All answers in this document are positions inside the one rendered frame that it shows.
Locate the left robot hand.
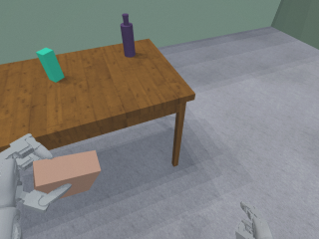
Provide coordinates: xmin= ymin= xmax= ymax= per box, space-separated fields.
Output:
xmin=0 ymin=133 xmax=72 ymax=214

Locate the sponge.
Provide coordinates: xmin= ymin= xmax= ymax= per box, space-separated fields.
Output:
xmin=33 ymin=150 xmax=101 ymax=199

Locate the left robot forearm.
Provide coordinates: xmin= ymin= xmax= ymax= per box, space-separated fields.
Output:
xmin=0 ymin=206 xmax=23 ymax=239

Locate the table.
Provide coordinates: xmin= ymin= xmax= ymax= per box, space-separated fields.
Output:
xmin=0 ymin=39 xmax=195 ymax=167

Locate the right robot hand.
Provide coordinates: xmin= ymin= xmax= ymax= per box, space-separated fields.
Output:
xmin=235 ymin=201 xmax=274 ymax=239

